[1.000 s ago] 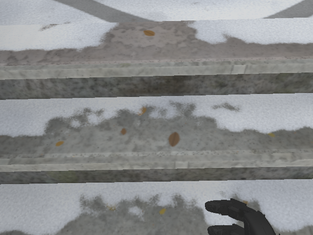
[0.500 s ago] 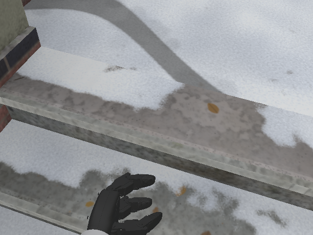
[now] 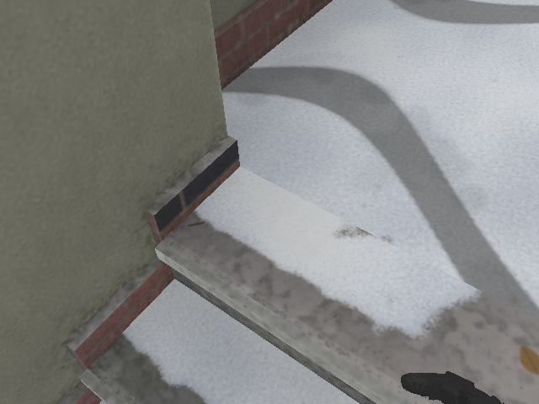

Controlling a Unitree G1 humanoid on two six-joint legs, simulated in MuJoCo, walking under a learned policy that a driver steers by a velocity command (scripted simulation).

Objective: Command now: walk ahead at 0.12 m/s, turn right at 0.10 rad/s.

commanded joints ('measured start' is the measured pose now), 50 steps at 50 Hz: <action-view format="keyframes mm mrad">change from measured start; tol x32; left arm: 1 69 5 2 6 1 -82 -58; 16 -467 -1 -62 -478 24 66 10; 23 -166 355 72 -430 69 66 -10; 50 -343 144 36 -495 4 94 6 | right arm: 1 510 -288 -102 108 -76 18 -49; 50 82 -120 -46 -100 50 10 -77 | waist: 1 -218 172 -469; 11 -9 63 31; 20 -1 146 -161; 23 28 -386 -323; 27 -160 -171 48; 50 -63 -234 -71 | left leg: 1 962 477 -360 66 1723 313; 4 630 374 -215 -101 734 245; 8 231 344 -80 -268 221 132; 15 108 205 137 -381 114 122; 21 370 231 155 125 1109 99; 23 -203 -117 -110 966 -306 -64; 24 -293 -113 -254 1309 -309 -70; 38 -575 -69 -154 1141 -82 -137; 50 -115 -90 -93 244 -351 -122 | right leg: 1 -678 158 314 1006 -354 -24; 10 -1058 144 277 1723 -54 -4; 20 -510 186 62 646 -298 -120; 23 -154 -107 1236 -241 -101 -443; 24 -278 -148 1200 -289 -35 -389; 28 -591 94 560 26 -245 -185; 50 -119 66 739 -117 479 -247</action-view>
